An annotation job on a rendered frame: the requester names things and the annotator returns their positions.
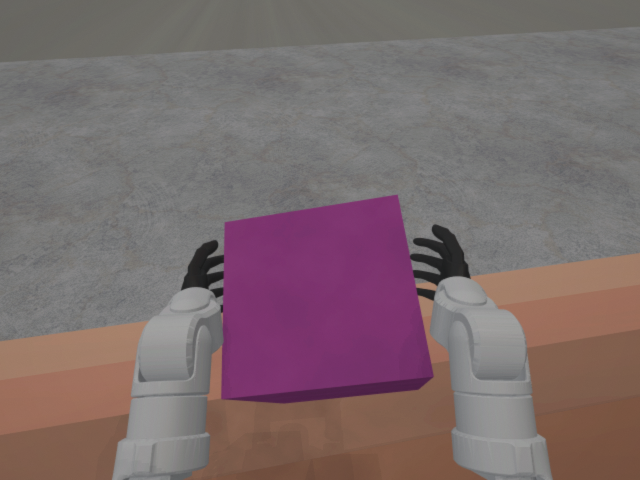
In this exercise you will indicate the right robot hand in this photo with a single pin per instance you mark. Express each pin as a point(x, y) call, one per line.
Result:
point(452, 262)

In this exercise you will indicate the carton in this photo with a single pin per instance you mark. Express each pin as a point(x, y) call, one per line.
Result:
point(321, 303)

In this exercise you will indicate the robot right forearm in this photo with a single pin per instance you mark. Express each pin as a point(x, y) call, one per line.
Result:
point(495, 434)

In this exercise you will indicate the robot left forearm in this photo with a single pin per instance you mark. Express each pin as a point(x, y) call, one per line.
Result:
point(166, 438)

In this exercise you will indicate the left robot hand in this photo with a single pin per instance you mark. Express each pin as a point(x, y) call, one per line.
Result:
point(199, 266)

